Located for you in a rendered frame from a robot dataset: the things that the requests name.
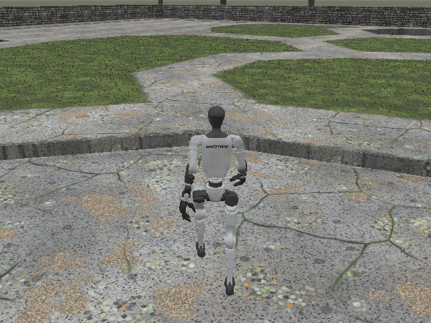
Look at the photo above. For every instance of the right robot hand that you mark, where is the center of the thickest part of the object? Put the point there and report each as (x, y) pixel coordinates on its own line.
(237, 177)

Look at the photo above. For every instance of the robot left thigh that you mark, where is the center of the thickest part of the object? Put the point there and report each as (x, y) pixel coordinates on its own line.
(199, 196)

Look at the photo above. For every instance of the robot left forearm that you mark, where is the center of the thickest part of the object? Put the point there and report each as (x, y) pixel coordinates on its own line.
(188, 184)

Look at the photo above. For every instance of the left robot upper arm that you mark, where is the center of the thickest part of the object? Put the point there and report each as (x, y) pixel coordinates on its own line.
(193, 153)

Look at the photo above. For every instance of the robot right forearm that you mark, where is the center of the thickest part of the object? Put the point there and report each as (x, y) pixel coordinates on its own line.
(242, 173)

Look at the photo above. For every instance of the left robot hand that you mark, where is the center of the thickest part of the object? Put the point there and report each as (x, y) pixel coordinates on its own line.
(182, 208)

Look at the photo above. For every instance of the right robot upper arm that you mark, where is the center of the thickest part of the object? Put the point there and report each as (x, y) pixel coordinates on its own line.
(239, 151)

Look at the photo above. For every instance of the left robot foot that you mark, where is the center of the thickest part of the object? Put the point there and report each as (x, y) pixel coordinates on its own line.
(200, 251)

